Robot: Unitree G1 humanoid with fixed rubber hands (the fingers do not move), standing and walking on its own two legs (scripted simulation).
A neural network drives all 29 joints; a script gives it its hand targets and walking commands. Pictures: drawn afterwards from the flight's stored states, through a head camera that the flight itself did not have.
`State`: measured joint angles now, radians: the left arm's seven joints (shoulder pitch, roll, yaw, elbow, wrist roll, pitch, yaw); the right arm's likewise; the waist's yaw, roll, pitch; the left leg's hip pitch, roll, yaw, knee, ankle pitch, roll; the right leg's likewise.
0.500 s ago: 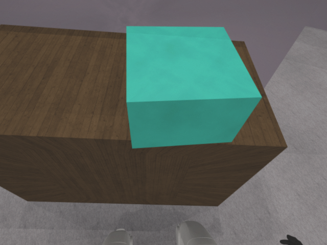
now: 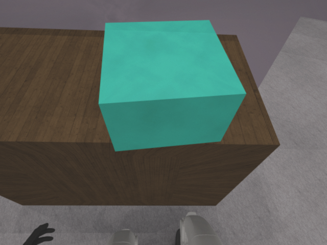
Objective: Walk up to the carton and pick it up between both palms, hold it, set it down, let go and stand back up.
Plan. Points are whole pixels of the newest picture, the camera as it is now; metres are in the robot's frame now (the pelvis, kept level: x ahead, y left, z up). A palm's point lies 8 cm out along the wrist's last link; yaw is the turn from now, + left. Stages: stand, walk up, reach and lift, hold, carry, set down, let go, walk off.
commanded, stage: walk up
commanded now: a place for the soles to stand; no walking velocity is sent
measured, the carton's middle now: (164, 83) +0.50 +0.00 +0.09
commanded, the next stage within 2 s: reach and lift in 1.32 s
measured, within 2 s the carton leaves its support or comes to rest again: neither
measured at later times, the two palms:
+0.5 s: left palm out of the picture +0.13 +0.32 -0.08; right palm out of the picture +0.08 -0.31 -0.09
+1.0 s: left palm out of the picture +0.14 +0.32 -0.09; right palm out of the picture +0.10 -0.31 -0.09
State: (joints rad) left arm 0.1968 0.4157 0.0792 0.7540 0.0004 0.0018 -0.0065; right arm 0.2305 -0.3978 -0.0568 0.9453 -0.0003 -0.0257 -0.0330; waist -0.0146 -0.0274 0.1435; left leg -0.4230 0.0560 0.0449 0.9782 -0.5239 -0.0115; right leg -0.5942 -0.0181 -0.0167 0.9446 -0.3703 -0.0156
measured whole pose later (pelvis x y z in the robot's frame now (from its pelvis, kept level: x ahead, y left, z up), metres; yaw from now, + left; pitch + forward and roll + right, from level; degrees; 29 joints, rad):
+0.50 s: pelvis +0.01 +0.01 +0.00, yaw +0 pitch -1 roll +0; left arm 0.20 0.42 0.08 0.75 0.00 -0.01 -0.01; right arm 0.19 -0.40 -0.03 0.95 0.00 -0.05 -0.03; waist -0.01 -0.03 0.05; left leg -0.42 0.05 0.05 0.98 -0.53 -0.01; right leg -0.58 -0.02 -0.02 0.91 -0.31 0.00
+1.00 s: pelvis +0.02 +0.01 +0.00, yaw +0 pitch +0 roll +0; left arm 0.20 0.42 0.08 0.76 0.00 -0.01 -0.01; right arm 0.19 -0.40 -0.03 0.95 0.00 -0.07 -0.02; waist -0.01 -0.03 0.06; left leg -0.42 0.05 0.04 0.96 -0.54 -0.01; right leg -0.59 -0.02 -0.02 0.91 -0.33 0.00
